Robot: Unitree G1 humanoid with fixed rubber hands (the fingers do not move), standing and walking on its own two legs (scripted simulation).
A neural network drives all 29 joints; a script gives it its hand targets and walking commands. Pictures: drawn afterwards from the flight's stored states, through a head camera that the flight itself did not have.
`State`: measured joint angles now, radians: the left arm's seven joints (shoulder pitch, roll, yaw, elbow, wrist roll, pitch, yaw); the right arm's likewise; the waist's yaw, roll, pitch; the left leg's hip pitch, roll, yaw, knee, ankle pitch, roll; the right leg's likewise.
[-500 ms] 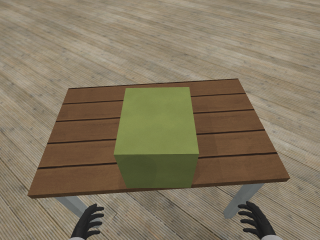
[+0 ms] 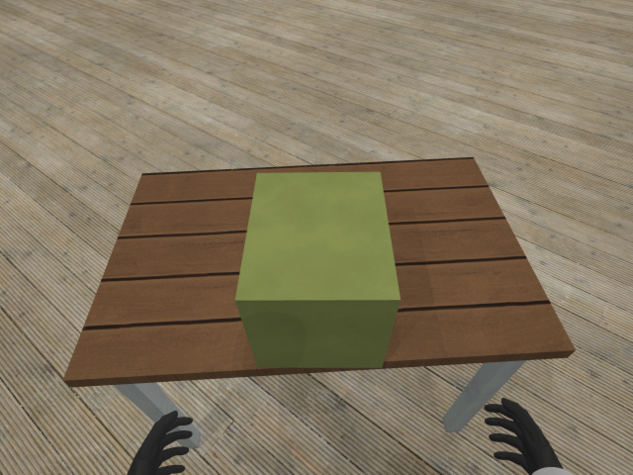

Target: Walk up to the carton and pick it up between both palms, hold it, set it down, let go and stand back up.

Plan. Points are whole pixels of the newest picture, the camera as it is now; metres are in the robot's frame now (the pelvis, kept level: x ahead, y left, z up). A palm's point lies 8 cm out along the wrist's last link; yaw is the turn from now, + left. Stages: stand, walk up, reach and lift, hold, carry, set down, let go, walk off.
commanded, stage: stand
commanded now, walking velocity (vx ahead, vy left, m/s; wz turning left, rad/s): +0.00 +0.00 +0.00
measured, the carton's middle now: (318, 269) +0.44 +0.03 -0.05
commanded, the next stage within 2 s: walk up in 1.92 s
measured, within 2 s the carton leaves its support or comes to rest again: neither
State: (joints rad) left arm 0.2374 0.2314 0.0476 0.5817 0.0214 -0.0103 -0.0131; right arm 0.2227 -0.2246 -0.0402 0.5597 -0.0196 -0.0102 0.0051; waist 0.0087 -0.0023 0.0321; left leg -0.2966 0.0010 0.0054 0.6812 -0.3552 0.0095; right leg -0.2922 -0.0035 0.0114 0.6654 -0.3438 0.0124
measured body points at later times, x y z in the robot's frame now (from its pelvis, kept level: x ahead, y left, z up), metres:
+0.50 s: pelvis -0.01 +0.00 +0.00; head -0.01 +0.00 +0.45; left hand +0.13 +0.25 -0.09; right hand +0.14 -0.25 -0.08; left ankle +0.01 +0.11 -0.72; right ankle +0.01 -0.13 -0.72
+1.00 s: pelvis -0.02 +0.00 +0.00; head -0.01 +0.00 +0.45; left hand +0.13 +0.25 -0.09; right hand +0.12 -0.26 -0.09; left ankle +0.01 +0.11 -0.72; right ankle +0.01 -0.13 -0.72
